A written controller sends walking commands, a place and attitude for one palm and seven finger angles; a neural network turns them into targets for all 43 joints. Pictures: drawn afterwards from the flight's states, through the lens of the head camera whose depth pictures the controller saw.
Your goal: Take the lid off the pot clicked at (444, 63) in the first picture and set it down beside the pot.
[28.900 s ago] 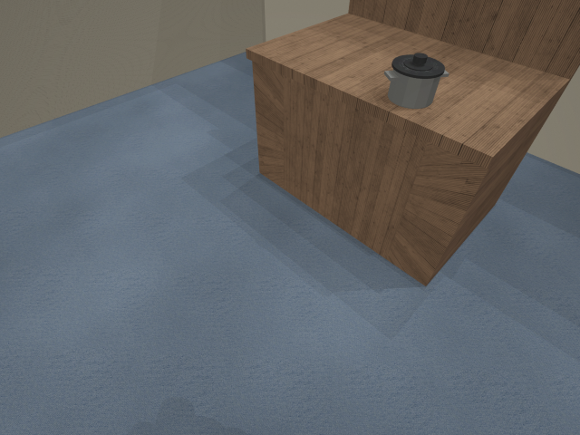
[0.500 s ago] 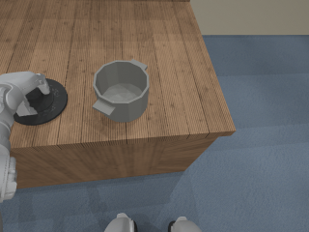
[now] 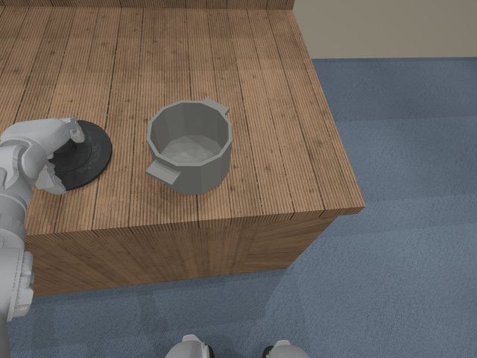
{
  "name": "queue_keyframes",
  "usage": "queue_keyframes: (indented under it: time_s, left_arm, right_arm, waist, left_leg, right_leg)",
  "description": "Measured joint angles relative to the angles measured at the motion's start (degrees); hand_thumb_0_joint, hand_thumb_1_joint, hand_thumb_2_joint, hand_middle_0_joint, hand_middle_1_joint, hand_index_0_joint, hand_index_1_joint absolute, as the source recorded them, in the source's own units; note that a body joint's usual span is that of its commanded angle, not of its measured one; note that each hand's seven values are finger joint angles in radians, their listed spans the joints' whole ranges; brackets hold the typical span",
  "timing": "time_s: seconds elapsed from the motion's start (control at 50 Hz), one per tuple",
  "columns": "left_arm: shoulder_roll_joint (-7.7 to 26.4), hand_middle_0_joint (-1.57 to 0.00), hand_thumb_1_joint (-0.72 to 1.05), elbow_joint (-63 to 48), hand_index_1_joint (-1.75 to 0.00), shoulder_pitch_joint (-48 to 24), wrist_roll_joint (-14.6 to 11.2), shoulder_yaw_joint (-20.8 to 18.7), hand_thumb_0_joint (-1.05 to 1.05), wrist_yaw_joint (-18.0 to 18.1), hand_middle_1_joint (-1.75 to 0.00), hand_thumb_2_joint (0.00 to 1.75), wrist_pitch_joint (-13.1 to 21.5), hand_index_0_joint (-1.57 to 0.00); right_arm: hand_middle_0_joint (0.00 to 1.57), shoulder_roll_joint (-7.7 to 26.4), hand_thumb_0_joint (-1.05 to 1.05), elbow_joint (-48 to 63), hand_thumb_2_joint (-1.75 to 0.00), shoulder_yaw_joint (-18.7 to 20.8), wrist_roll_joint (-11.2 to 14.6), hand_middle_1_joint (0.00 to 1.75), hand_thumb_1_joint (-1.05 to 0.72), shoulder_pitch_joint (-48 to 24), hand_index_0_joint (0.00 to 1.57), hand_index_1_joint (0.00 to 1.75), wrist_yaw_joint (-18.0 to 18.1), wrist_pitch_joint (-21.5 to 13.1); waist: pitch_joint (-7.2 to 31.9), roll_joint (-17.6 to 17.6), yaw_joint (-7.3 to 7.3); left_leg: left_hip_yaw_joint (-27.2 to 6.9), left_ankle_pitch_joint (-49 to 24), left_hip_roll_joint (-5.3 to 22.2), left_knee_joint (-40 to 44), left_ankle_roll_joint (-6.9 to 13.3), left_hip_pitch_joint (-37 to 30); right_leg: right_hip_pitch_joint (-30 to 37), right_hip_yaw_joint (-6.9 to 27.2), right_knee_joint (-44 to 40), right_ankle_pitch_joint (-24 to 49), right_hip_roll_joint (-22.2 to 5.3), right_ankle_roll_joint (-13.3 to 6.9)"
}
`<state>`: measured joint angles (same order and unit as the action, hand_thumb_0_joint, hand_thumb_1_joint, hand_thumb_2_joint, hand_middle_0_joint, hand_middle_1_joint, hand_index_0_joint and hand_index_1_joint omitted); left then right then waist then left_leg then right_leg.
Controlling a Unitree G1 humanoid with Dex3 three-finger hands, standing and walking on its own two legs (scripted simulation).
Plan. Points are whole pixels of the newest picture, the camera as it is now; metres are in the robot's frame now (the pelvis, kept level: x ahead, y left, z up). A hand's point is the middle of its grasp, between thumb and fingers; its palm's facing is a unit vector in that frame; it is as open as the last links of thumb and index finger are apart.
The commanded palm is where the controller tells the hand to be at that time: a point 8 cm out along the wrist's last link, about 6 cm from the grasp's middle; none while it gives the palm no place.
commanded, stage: raise the empty hand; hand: left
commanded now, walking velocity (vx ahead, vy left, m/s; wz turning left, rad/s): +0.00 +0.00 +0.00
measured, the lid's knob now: (63, 146) +0.50 +0.32 -0.02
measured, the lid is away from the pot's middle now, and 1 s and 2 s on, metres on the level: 0.24 0.25 0.25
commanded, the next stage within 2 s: draw the hand back to the body in 1.28 s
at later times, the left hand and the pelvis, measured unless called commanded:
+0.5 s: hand (29, 147) +0.43 +0.31 +0.07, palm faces -0.43 -0.10 -0.90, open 11.0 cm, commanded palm +0.46 +0.31 +0.13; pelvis +0.00 +0.00 +0.01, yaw +1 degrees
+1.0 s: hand (13, 118) +0.45 +0.31 +0.12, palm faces -0.39 -0.09 -0.92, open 11.0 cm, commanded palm +0.46 +0.31 +0.18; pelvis +0.01 -0.01 +0.02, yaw +1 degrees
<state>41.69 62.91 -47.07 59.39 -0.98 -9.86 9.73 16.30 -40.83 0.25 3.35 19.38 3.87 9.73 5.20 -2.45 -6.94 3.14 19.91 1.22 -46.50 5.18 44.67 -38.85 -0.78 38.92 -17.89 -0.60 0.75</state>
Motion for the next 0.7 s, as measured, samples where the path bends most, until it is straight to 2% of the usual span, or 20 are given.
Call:
queue_keyframes:
  time_s: [0.2, 0.26, 0.4, 0.5, 0.56, 0.7]
  left_arm:
    - [0.17, -0.47, 0.03, -1.69, -0.83, 1.4, -0.69, -1.42, 0.0, 0.33, -0.98, 0.57, -0.27, -0.26]
    - [0.61, -0.44, 0.03, -1.39, -0.85, 0.3, -1.36, -0.49, 0.0, 0.31, -0.96, 0.57, -1.02, -0.28]
    - [1.32, -0.37, 0.03, 0.56, -0.89, -2.38, -2.68, 2.49, 0.0, -2.55, -0.92, 0.57, -2.6, -0.32]
    - [0.91, -0.35, 0.03, -2.93, -0.9, -1.21, -3.02, 1.74, 0.0, -5.39, -0.92, 0.57, -0.84, -0.33]
    - [1.23, -0.35, 0.03, -2.77, -0.91, -1.48, -3.35, 0.96, 0.0, -5.29, -0.91, 0.57, 0.22, -0.34]
    - [1.79, -0.34, 0.03, -2.57, -0.91, -2.67, -2.77, 1.85, 0.0, -5.22, -0.91, 0.57, -1.73, -0.34]
  right_arm:
    - [0.2, -0.1, 0.0, 0.01, -0.89, -0.35, 0.44, 0.3, -0.9, -0.62, 0.2, 0.3, 0.32, -0.17]
    - [0.2, 0.0, 0.0, -0.11, -0.89, -0.36, 0.69, 0.3, -0.9, -0.51, 0.2, 0.3, 0.29, -0.5]
    - [0.2, 0.81, 0.0, -0.08, -0.89, -0.38, 1.35, 0.3, -0.9, -0.58, 0.2, 0.3, -0.22, -0.7]
    - [0.2, 0.78, 0.0, 0.02, -0.89, -0.21, 1.33, 0.3, -0.9, -0.51, 0.2, 0.3, 0.46, -0.76]
    - [0.2, 0.69, 0.0, 0.14, -0.89, -0.53, 1.42, 0.3, -0.9, -0.6, 0.2, 0.3, 0.75, -0.96]
    - [0.2, 0.79, 0.0, 0.73, -0.89, -0.39, 1.56, 0.3, -0.9, -0.65, 0.2, 0.3, 0.18, -1.23]
  waist:
    - [-0.38, 0.32, 0.23]
    - [-0.25, 0.34, 0.49]
    - [-0.24, -0.11, 1.27]
    - [-0.52, -0.22, 1.63]
    - [-0.43, -0.11, 1.48]
    - [-1.28, -0.21, 1.72]
  left_leg:
    - [-0.08, -0.47, -0.14, 1.72, -0.15, -2.93]
    - [-0.21, -0.68, -0.23, 2.36, -0.22, -3.91]
    - [-0.05, -0.98, -0.48, 3.33, -0.16, -5.51]
    - [0.11, -1.46, -0.7, 4.75, -0.2, -7.33]
    - [0.21, -1.67, -0.73, 5.5, -0.28, -8.34]
    - [0.27, -2.4, -0.84, 7.12, -0.45, -9.7]
  right_leg:
    - [2.98, -0.05, -1.79, 0.5, -0.08, 0.39]
    - [4.01, -0.2, -2.41, 0.63, -0.13, 0.31]
    - [5.45, -0.04, -3.1, 0.74, -0.37, 0.66]
    - [7.09, 0.11, -4.22, 1.13, -0.55, 0.6]
    - [7.99, 0.2, -4.84, 1.3, -0.57, 0.6]
    - [9.22, 0.26, -6.21, 1.89, -0.63, 0.49]
